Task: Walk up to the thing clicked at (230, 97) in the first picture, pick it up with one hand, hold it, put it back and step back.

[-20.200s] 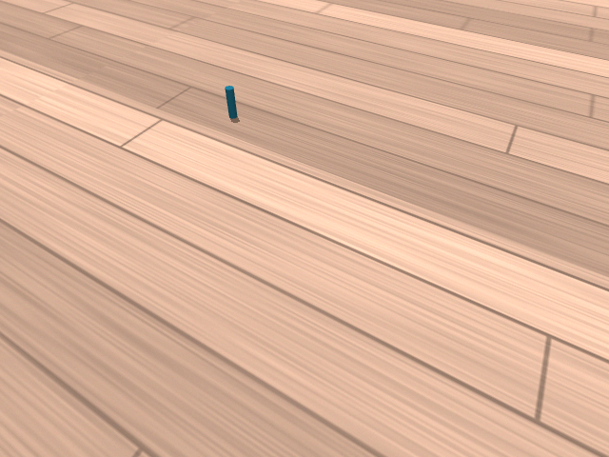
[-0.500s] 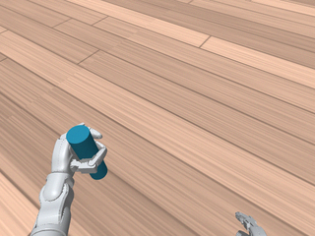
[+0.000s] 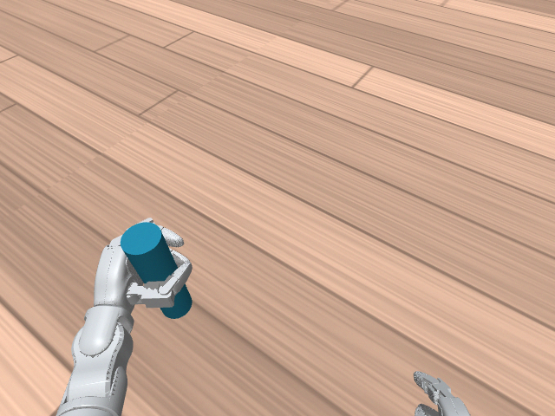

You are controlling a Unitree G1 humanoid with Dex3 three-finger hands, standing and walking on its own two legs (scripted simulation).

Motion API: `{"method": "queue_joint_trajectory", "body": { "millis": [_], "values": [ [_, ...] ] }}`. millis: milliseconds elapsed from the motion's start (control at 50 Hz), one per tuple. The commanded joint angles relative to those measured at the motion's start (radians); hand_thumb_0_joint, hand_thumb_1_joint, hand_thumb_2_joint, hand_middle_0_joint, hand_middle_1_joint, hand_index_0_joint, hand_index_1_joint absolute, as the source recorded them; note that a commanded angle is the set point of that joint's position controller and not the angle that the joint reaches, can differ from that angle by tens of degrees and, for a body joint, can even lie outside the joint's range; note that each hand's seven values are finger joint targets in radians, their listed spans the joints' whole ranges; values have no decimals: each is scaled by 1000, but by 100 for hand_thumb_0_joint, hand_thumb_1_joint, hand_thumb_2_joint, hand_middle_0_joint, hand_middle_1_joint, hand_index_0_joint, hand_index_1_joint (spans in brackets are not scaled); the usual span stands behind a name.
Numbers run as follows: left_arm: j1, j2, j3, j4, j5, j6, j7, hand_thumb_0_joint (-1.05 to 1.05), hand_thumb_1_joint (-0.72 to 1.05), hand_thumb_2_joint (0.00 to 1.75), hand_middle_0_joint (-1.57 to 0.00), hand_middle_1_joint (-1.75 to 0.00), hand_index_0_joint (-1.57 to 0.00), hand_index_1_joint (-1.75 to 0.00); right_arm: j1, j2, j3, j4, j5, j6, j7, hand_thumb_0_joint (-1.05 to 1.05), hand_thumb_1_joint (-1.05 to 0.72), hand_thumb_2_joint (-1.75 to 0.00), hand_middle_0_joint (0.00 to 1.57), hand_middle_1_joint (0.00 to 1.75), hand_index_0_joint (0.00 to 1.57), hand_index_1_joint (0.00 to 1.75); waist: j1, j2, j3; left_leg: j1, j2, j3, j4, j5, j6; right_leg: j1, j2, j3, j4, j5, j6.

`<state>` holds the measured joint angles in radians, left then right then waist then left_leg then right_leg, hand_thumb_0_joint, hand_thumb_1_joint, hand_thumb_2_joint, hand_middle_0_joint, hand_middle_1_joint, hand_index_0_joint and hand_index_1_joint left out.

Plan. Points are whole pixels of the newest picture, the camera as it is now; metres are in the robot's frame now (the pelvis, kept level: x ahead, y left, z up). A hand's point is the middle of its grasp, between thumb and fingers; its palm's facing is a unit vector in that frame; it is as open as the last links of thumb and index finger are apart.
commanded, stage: hold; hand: left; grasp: from the side
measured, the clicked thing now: (161, 275) +0.32 +0.17 +0.03
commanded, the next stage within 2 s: crouch in 0.74 s
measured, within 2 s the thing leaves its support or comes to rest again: neither
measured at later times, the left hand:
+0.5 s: hand (165, 273) +0.31 +0.16 +0.05, palm faces +0.00 -1.00 -0.01, open 6.7 cm
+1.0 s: hand (165, 284) +0.30 +0.16 +0.04, palm faces +0.01 -1.00 -0.01, open 6.7 cm
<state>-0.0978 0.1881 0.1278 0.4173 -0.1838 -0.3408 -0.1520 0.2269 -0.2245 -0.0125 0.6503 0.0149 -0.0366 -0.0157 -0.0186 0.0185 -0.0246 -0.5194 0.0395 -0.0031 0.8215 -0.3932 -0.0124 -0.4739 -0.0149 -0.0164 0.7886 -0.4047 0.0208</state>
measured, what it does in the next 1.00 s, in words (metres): stands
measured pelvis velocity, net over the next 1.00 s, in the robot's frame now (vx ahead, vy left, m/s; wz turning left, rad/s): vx -0.01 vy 0.00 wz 0.00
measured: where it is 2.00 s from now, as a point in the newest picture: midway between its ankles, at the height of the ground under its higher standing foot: outside the picture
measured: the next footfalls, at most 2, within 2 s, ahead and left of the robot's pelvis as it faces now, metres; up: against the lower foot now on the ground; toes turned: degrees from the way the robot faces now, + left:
none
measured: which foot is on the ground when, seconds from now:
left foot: down 0.00-1.00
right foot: down 0.00-1.00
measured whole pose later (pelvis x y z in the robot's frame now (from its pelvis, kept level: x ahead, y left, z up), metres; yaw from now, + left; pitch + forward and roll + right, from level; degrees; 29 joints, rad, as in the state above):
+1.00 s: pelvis -0.01 +0.00 +0.00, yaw +0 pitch +5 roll -1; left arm -0.09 0.19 0.13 0.46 -0.18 -0.38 -0.16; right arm 0.22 -0.23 -0.01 0.65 0.01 -0.05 -0.02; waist -0.02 0.02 -0.03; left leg -0.55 0.04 -0.01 0.84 -0.38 -0.01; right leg -0.50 -0.02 -0.02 0.81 -0.40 0.02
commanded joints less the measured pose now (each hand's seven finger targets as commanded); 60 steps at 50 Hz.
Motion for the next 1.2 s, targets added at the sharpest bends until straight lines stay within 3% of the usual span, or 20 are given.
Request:
{"method": "queue_joint_trajectory", "body": {
  "millis": [0,40,160,180,220,280,500,620,640,680,740,780,820,840,860,880,920,940,980,1180],
  "values": [
    [-281,119,44,-235,-21,-81,3,0,49,122,-126,-135,-127,-135,-43,-135,-44,-128,3,-45,-14,0,-89,-90,20,30,20,30,-4,-9,-261,152,-20,3,-108,250,18,62,27,-24,-98,284,-26],
    [-316,155,68,-296,-23,-87,10,0,47,122,-127,-135,-127,-135,-38,-132,-43,-129,3,-41,-16,0,-89,-90,20,30,20,30,5,10,-324,185,-23,7,-97,294,21,87,24,-18,-102,323,-23],
    [-278,123,48,-200,-21,-77,0,0,48,123,-127,-135,-127,-135,-46,-140,-47,-122,4,-42,-16,0,-89,-90,20,30,20,30,-7,-19,-228,130,-21,8,-112,214,18,47,27,-21,-109,253,-27],
    [-325,155,62,-308,-21,-90,1,0,48,123,-127,-136,-127,-136,-43,-136,-47,-138,4,-42,-16,0,-89,-90,20,30,20,30,5,23,-319,176,-22,7,-109,246,19,79,23,-18,-105,281,-26],
    [-260,117,45,-192,-20,-78,-2,0,48,122,-129,-137,-130,-137,-45,-136,-43,-132,3,-43,-15,0,-90,-90,20,30,20,30,-9,-19,-230,136,-21,4,-115,213,19,56,27,-23,-106,251,-26],
    [-300,139,52,-266,-23,-89,1,0,50,123,-128,-136,-128,-136,-48,-138,-46,-144,7,-45,-15,0,-89,-90,20,30,20,30,4,19,-305,176,-21,8,-112,255,15,78,26,-21,-100,282,-29],
    [-276,121,47,-173,-17,-82,2,0,46,122,-127,-136,-128,-136,-56,-138,-42,-139,7,-48,-14,0,-90,-90,20,30,20,30,-12,-19,-213,126,-20,4,-127,160,18,28,28,-24,-111,200,-28],
    [-269,119,32,-258,-24,-94,-6,0,46,122,-127,-136,-128,-136,-56,-135,-42,-148,7,-49,-15,0,-90,-90,20,30,20,30,-1,3,-296,160,-27,11,-118,205,18,75,23,-18,-110,247,-26],
    [-252,112,36,-185,-22,-89,-6,0,46,122,-128,-136,-128,-136,-58,-136,-39,-143,6,-50,-16,0,-90,-90,20,30,20,30,-13,-22,-221,122,-26,10,-115,184,20,45,24,-19,-114,228,-24],
    [-295,163,72,-254,-22,-97,-2,0,45,122,-127,-136,-128,-136,-54,-136,-42,-141,6,-51,-16,0,-90,-90,20,30,20,30,3,6,-292,148,-27,11,-111,207,21,76,21,-15,-110,250,-24],
    [-298,108,26,-248,-28,-98,-8,0,44,122,-127,-136,-128,-136,-55,-138,-40,-143,8,-52,-16,0,-90,-90,20,30,20,30,-15,-9,-240,141,-23,7,-123,181,17,40,25,-20,-108,223,-28],
    [-254,127,61,-167,-29,-91,-8,0,44,122,-127,-136,-127,-136,-52,-144,-45,-131,10,-52,-17,0,-90,-90,20,30,20,30,-14,-40,-214,125,-21,2,-123,172,21,34,26,-23,-111,211,-26],
    [-295,156,68,-307,-31,-110,-11,0,48,124,-131,-139,-131,-139,-62,-136,-43,-151,9,-53,-16,0,-90,-91,20,30,20,30,15,34,-312,158,-27,12,-116,195,16,73,20,-14,-107,231,-30],
    [-233,94,17,-163,-20,-90,-13,0,51,119,-130,-133,-131,-132,-58,-136,-41,-138,7,-52,-18,0,-86,-89,20,30,20,30,-18,-29,-223,133,-27,10,-115,181,20,37,24,-18,-114,223,-26],
    [-242,91,17,-182,-23,-93,-15,0,52,117,-131,-133,-132,-132,-56,-138,-42,-134,5,-54,-15,0,-87,-90,20,30,20,30,-14,-37,-188,108,-23,6,-118,159,20,24,25,-21,-110,200,-27],
    [-301,153,60,-286,-24,-108,-10,0,50,117,-130,-131,-131,-131,-59,-140,-46,-142,6,-58,-14,0,-87,-90,20,30,20,30,5,24,-276,139,-27,11,-111,178,18,48,20,-13,-107,219,-29],
    [-228,100,43,-128,-16,-95,-7,0,52,116,-130,-131,-131,-130,-56,-136,-45,-127,2,-53,-15,0,-87,-90,20,30,20,30,-18,-56,-188,84,-24,7,-101,143,25,3,23,-18,-106,190,-25],
    [-284,128,53,-202,-14,-111,-3,0,52,118,-130,-132,-131,-132,-58,-142,-49,-131,0,-55,-11,0,-87,-90,20,30,20,30,-12,-19,-226,90,-26,8,-100,138,23,2,22,-16,-100,187,-28],
    [-245,104,57,-106,-11,-122,4,0,48,116,-129,-131,-130,-130,-56,-139,-48,-120,-3,-55,-5,0,-87,-90,20,30,20,30,-14,-60,-180,38,-25,5,-81,102,26,-33,22,-18,-84,150,-28],
    [-341,110,87,70,-8,-310,-24,0,46,119,-132,-136,-133,-135,-23,-152,-66,-92,-31,-72,24,0,-88,-90,20,30,20,30,-34,-12,-324,-179,-29,-18,162,53,22,-301,26,-12,165,95,-41]
  ]
}}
